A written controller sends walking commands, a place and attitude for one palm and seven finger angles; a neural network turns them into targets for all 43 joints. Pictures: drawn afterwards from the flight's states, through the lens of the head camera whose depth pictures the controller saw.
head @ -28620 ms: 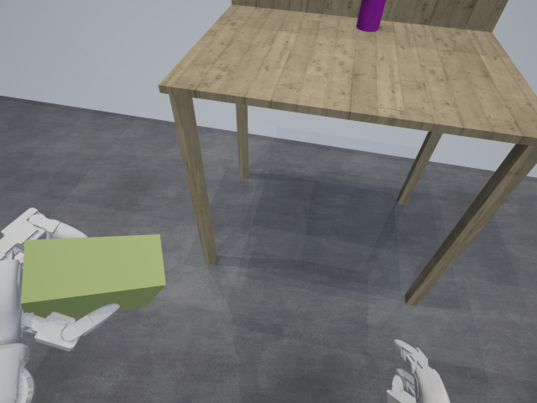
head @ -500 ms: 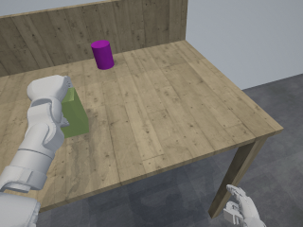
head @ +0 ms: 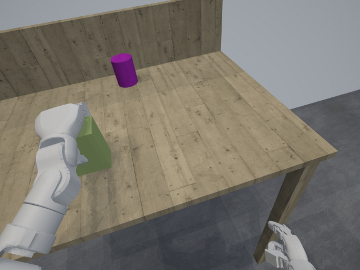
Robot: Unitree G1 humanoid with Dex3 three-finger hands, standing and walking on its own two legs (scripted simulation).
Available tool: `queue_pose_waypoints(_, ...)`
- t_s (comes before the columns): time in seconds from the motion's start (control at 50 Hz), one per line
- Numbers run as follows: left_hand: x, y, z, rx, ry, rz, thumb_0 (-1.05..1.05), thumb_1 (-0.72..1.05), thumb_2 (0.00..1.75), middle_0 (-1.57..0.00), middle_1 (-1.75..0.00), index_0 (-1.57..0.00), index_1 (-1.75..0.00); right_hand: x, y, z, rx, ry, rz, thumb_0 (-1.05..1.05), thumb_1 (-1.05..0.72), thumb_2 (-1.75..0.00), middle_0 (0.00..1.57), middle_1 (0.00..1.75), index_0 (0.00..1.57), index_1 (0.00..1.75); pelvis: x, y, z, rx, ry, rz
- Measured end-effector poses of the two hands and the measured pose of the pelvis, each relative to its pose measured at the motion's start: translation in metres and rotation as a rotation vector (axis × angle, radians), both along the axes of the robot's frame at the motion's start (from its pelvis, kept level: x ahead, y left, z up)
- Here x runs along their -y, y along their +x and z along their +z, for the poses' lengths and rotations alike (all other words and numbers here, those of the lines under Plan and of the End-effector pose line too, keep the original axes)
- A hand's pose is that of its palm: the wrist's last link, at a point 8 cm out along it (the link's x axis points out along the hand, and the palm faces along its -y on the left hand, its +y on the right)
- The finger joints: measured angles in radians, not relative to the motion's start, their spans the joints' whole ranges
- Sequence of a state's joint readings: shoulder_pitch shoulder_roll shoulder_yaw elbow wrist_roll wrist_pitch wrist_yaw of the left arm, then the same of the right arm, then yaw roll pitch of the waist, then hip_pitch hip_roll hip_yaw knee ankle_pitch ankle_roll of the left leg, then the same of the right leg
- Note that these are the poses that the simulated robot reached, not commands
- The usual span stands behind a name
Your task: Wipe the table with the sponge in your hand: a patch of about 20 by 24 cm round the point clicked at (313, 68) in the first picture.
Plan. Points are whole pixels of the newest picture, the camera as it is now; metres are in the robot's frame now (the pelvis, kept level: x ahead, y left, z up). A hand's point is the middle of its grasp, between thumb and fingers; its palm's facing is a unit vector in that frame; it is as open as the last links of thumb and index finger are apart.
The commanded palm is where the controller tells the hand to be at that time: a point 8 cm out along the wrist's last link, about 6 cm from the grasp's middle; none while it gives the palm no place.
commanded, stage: wipe back along the middle lane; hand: left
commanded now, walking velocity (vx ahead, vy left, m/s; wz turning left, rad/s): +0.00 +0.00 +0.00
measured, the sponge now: (83, 154) +0.33 +0.28 +0.11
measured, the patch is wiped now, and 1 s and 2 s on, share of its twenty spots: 0.70 0.85 0.95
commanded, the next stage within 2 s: slide across to the third lane in 0.52 s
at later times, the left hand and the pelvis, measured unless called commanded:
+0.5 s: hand (76, 154) +0.28 +0.25 +0.17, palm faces +0.23 -0.11 -0.97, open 10.3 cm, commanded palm +0.23 +0.23 +0.19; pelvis +0.01 +0.00 +0.00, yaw -1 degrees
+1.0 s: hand (88, 155) +0.27 +0.21 +0.17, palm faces +0.23 -0.12 -0.97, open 10.3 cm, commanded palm +0.24 +0.19 +0.23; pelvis -0.02 -0.01 +0.00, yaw +0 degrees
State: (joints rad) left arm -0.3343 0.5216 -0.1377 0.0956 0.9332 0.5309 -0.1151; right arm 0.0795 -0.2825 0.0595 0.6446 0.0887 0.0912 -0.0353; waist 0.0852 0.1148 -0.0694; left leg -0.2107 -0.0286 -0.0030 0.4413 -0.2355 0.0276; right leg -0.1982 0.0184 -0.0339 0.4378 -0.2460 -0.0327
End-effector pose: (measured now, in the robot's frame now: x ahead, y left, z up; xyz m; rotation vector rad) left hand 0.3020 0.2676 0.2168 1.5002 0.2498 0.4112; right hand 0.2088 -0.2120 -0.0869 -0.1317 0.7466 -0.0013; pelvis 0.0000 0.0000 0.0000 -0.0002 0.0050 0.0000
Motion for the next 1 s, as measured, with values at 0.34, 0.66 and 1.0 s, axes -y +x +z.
queue_pose_waypoints(0.34,0.016,-0.033,-0.001,0.068,-0.049,-0.030,0.01,-0.50,1.05,-0.64,-1.40,-0.68,-1.38,-0.019,0.038,0.020,0.091,0.031,0.061,0.01,-0.91,-0.90,0.20,0.30,0.20,0.30,-0.003,0.007,-0.002,0.004,-0.001,-0.005)
queue_pose_waypoints(0.66,0.026,-0.072,0.000,0.167,-0.117,-0.055,0.01,-0.50,1.05,-0.62,-1.41,-0.69,-1.36,-0.022,0.027,0.020,0.085,0.040,0.077,0.02,-0.91,-0.90,0.20,0.30,0.20,0.30,0.001,-0.001,-0.003,0.025,0.000,-0.015)
queue_pose_waypoints(1.0,0.054,-0.060,0.004,0.129,-0.087,-0.087,0.00,-0.52,1.05,-0.66,-1.37,-0.72,-1.32,-0.019,0.020,0.022,0.133,0.044,0.096,0.02,-0.91,-0.90,0.20,0.30,0.20,0.30,0.013,-0.016,-0.003,0.052,0.008,0.005)
